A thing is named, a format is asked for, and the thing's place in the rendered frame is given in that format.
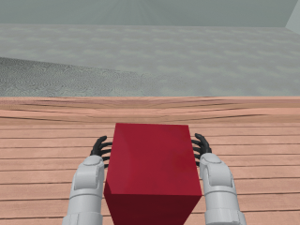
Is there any right robot hand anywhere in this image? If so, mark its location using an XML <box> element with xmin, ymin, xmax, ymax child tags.
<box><xmin>191</xmin><ymin>133</ymin><xmax>212</xmax><ymax>167</ymax></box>

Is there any carton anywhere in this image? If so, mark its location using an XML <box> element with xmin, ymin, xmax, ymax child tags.
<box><xmin>103</xmin><ymin>123</ymin><xmax>203</xmax><ymax>225</ymax></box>

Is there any left robot forearm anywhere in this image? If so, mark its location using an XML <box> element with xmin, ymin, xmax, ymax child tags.
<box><xmin>62</xmin><ymin>155</ymin><xmax>105</xmax><ymax>225</ymax></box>

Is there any left robot hand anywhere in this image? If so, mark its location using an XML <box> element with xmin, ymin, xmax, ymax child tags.
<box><xmin>90</xmin><ymin>135</ymin><xmax>113</xmax><ymax>168</ymax></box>

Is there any right robot forearm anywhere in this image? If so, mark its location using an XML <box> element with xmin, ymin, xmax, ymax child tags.
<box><xmin>199</xmin><ymin>153</ymin><xmax>247</xmax><ymax>225</ymax></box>

